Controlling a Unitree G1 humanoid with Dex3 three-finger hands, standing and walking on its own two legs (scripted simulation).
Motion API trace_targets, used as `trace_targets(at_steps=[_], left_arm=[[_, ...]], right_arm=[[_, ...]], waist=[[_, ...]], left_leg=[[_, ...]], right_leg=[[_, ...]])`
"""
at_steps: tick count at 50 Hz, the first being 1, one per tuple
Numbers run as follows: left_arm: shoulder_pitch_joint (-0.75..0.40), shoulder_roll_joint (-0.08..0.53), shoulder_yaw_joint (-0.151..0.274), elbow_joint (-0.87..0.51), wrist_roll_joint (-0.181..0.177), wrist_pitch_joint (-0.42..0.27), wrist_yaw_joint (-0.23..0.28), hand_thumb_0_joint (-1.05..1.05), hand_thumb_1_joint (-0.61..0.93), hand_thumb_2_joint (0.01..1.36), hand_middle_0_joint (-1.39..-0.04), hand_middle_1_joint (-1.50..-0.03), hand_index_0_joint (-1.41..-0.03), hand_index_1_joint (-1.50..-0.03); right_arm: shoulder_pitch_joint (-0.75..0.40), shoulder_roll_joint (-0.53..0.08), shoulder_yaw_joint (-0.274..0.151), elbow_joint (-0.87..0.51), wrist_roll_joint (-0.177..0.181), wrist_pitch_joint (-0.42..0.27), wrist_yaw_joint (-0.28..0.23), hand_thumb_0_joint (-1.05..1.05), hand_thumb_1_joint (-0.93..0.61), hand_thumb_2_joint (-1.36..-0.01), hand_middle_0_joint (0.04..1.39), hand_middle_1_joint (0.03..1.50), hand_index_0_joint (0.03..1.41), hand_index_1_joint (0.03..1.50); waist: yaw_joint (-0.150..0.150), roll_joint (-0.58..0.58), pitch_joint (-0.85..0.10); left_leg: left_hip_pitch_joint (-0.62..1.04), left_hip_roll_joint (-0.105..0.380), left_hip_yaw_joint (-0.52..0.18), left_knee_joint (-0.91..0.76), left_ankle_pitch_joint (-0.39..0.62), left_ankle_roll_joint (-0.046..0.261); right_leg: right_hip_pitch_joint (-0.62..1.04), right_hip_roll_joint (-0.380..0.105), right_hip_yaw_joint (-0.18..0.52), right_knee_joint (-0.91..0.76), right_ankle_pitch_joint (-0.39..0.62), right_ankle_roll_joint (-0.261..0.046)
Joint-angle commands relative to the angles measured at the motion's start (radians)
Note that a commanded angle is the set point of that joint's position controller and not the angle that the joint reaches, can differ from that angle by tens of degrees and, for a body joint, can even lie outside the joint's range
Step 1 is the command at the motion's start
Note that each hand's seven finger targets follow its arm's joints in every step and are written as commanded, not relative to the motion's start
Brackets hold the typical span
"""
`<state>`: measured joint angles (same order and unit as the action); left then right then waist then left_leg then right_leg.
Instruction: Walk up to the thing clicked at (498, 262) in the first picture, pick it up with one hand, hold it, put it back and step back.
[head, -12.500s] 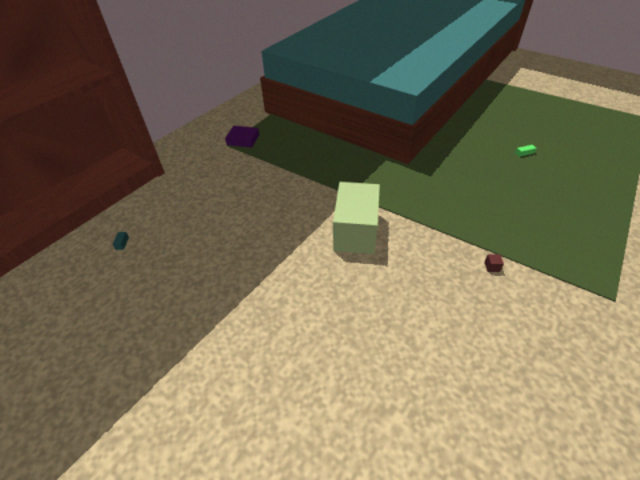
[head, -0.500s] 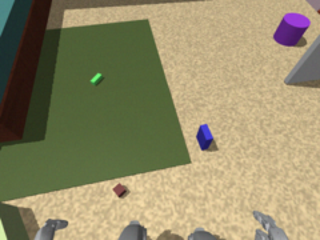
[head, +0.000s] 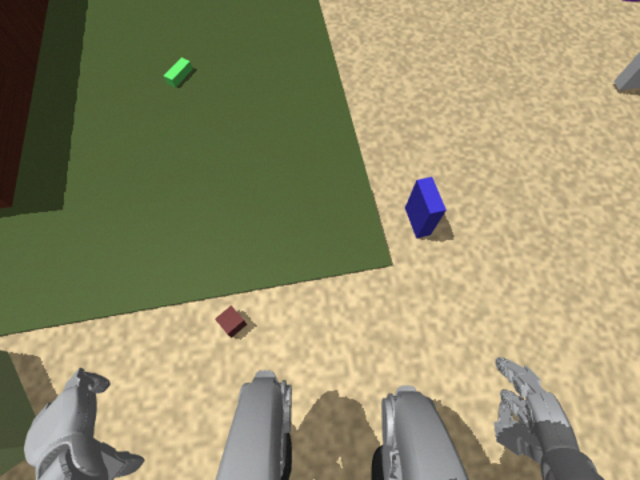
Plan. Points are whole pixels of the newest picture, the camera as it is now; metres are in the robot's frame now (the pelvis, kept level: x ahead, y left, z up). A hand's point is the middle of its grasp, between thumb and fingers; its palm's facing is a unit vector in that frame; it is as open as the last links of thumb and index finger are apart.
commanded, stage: rise first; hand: left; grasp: from above
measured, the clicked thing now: (231, 321) +0.42 +0.26 -0.55
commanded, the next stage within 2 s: none
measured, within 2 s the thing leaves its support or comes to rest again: neither
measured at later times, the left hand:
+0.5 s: hand (151, 366) +0.29 +0.34 -0.31, palm faces -0.24 -0.23 -0.94, open 11.4 cm
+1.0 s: hand (184, 344) +0.34 +0.31 -0.39, palm faces -0.28 -0.29 -0.92, open 12.3 cm
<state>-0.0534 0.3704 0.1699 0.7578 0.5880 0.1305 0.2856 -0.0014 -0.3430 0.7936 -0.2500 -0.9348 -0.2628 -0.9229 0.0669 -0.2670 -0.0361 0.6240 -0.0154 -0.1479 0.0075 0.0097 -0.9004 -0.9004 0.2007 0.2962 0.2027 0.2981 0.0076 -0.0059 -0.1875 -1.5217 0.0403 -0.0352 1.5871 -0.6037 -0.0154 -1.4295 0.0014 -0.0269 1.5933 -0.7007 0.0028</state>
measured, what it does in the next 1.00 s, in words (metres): lowers itself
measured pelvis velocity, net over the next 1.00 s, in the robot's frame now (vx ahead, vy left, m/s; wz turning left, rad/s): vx -0.07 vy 0.00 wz -0.12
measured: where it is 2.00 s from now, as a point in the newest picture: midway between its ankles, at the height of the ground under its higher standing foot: outside the picture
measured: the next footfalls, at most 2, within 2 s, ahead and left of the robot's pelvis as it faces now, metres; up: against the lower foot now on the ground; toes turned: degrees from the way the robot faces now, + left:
none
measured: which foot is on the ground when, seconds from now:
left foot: down 0.00-1.00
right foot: down 0.00-1.00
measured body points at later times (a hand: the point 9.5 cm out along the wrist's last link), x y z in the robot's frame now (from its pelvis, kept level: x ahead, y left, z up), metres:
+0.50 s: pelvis -0.07 +0.00 -0.17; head +0.12 +0.02 +0.23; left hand +0.30 +0.34 -0.26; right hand +0.04 -0.25 -0.32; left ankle +0.05 +0.13 -0.54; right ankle +0.02 -0.12 -0.54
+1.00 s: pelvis -0.07 +0.00 -0.23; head +0.16 +0.02 +0.16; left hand +0.35 +0.32 -0.34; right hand -0.02 -0.26 -0.36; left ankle +0.05 +0.13 -0.54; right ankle +0.02 -0.12 -0.54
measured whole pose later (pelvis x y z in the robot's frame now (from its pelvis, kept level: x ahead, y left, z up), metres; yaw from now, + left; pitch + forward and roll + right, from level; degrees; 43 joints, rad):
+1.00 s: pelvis -0.07 +0.00 -0.23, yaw -7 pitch +32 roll -5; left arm -0.86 0.61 0.31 1.54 0.84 0.18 0.58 0.00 -0.25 0.76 -0.33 -0.86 -0.36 -0.83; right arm 0.12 -0.28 0.04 0.89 -0.15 -0.27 0.20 0.01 -0.90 -0.90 0.20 0.30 0.20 0.30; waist -0.15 0.01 -0.08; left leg -2.31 0.08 -0.12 2.32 -0.59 -0.01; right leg -2.20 0.07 -0.06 2.31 -0.69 0.02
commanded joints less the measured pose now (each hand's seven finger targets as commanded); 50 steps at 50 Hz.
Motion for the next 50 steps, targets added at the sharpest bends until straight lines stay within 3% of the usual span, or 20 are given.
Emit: trace_targets(at_steps=[1,5,8,12,16,18,22,26,31,37,41,45,47,50], left_arm=[[-0.175,0.226,0.042,-0.026,0.111,-0.049,0.136,0.000,-0.312,0.784,-0.285,-0.871,-0.290,-0.865],[-0.318,0.251,0.039,0.049,0.172,-0.040,0.234,0.000,-0.301,0.802,-0.293,-0.864,-0.295,-0.862],[-0.454,0.347,0.084,0.077,0.215,-0.005,0.303,0.000,-0.246,0.766,-0.302,-0.883,-0.320,-0.864],[-0.593,0.396,0.126,0.206,0.234,0.058,0.354,0.000,-0.152,0.690,-0.346,-0.841,-0.377,-0.809],[-0.660,0.428,0.132,0.351,0.232,0.094,0.348,0.000,-0.122,0.661,-0.388,-0.816,-0.423,-0.778],[-0.716,0.429,0.119,0.394,0.229,0.101,0.337,0.000,-0.086,0.639,-0.401,-0.795,-0.441,-0.754],[-0.826,0.417,0.080,0.478,0.226,0.090,0.316,0.000,-0.059,0.626,-0.429,-0.756,-0.469,-0.713],[-0.940,0.418,0.037,0.519,0.231,0.062,0.303,0.000,-0.097,0.652,-0.395,-0.795,-0.439,-0.749],[-0.983,0.476,0.059,0.547,0.232,0.033,0.287,0.000,-0.174,0.711,-0.356,-0.829,-0.390,-0.792],[-0.994,0.504,0.099,0.550,0.282,0.048,0.288,0.000,-0.269,0.776,-0.319,-0.855,-0.338,-0.833],[-0.996,0.465,0.102,0.626,0.300,0.069,0.309,0.000,-0.270,0.773,-0.329,-0.839,-0.345,-0.822],[-1.019,0.443,0.120,0.683,0.259,0.067,0.333,0.000,-0.277,0.769,-0.313,-0.859,-0.334,-0.835],[-1.038,0.503,0.147,0.689,0.258,0.057,0.333,0.000,-0.266,0.751,-0.315,-0.867,-0.339,-0.840],[-1.073,0.550,0.154,0.688,0.256,0.031,0.313,0.000,-0.257,0.742,-0.323,-0.874,-0.348,-0.846]], right_arm=[[0.052,-0.163,-0.056,-0.019,-0.008,-0.027,-0.002,0.000,-0.899,-0.899,0.201,0.300,0.201,0.300],[0.058,-0.169,-0.050,0.034,-0.027,-0.028,-0.002,0.000,-0.884,-0.895,0.201,0.300,0.201,0.300],[0.055,-0.173,-0.049,0.057,-0.038,-0.021,-0.006,0.000,-0.876,-0.892,0.201,0.300,0.201,0.300],[0.026,-0.151,-0.038,0.084,-0.059,-0.015,-0.004,0.000,-0.864,-0.887,0.202,0.299,0.201,0.299],[0.005,-0.124,-0.028,0.108,-0.086,-0.021,0.032,0.000,-0.889,-0.892,0.202,0.299,0.201,0.299],[0.004,-0.118,-0.027,0.124,-0.099,-0.030,0.051,0.000,-0.882,-0.890,0.202,0.299,0.201,0.299],[0.040,-0.133,-0.022,0.168,-0.109,-0.054,0.080,0.000,-0.877,-0.889,0.201,0.299,0.201,0.299],[0.097,-0.159,-0.014,0.198,-0.105,-0.086,0.098,0.000,-0.880,-0.891,0.201,0.300,0.201,0.300],[0.131,-0.179,-0.003,0.214,-0.103,-0.106,0.114,0.000,-0.888,-0.895,0.200,0.300,0.201,0.300],[0.154,-0.218,0.000,0.214,-0.095,-0.104,0.134,0.000,-0.898,-0.899,0.200,0.300,0.201,0.300],[0.178,-0.220,0.008,0.232,-0.103,-0.110,0.155,0.000,-0.898,-0.898,0.200,0.300,0.201,0.300],[0.214,-0.215,0.016,0.245,-0.120,-0.133,0.179,0.000,-0.901,-0.898,0.200,0.300,0.201,0.300],[0.218,-0.225,0.017,0.247,-0.130,-0.144,0.189,0.000,-0.905,-0.900,0.200,0.300,0.200,0.300],[0.229,-0.217,0.023,0.248,-0.135,-0.150,0.203,0.000,-0.908,-0.901,0.200,0.300,0.200,0.300]], waist=[[-0.013,0.097,-0.489],[-0.014,0.092,-0.587],[0.008,0.097,-0.680],[0.018,0.079,-0.677],[0.022,0.050,-0.626],[0.002,0.050,-0.594],[-0.069,0.070,-0.512],[-0.123,0.120,-0.476],[-0.113,0.216,-0.474],[-0.096,0.330,-0.512],[-0.132,0.280,-0.462],[-0.161,0.191,-0.447],[-0.159,0.170,-0.459],[-0.157,0.140,-0.491]], left_leg=[[0.301,-0.012,0.012,-0.002,0.347,0.022],[0.212,-0.003,0.019,0.118,0.350,0.022],[0.178,0.008,0.021,0.168,0.294,0.023],[0.065,0.013,0.028,0.219,0.166,0.029],[-0.094,0.007,0.043,0.277,0.075,0.042],[-0.136,0.005,0.041,0.311,0.037,0.044],[-0.185,0.004,0.015,0.348,-0.051,0.042],[-0.181,0.009,-0.022,0.369,-0.099,0.037],[-0.158,0.009,-0.034,0.379,-0.102,0.025],[-0.105,0.018,-0.053,0.373,-0.072,0.006],[-0.164,0.020,-0.044,0.422,-0.025,0.012],[-0.241,0.018,-0.026,0.491,0.031,0.026],[-0.282,0.015,-0.019,0.524,0.041,0.034],[-0.336,0.010,0.006,0.575,0.056,0.045]], right_leg=[[-0.031,0.037,-0.018,-0.030,0.371,-0.027],[-0.096,0.043,-0.027,0.054,0.395,-0.024],[-0.121,0.048,-0.032,0.087,0.362,-0.027],[-0.172,0.049,-0.034,0.104,0.242,-0.031],[-0.226,0.056,-0.019,0.112,0.087,-0.029],[-0.264,0.061,-0.019,0.131,0.018,-0.028],[-0.369,0.071,-0.045,0.187,-0.060,-0.033],[-0.469,0.069,-0.074,0.257,-0.054,-0.039],[-0.531,0.061,-0.094,0.334,-0.019,-0.048],[-0.611,0.054,-0.124,0.429,0.049,-0.056],[-0.634,0.056,-0.125,0.441,0.088,-0.051],[-0.588,0.061,-0.116,0.431,0.124,-0.037],[-0.568,0.063,-0.113,0.440,0.126,-0.031],[-0.478,0.071,-0.097,0.434,0.133,-0.022]])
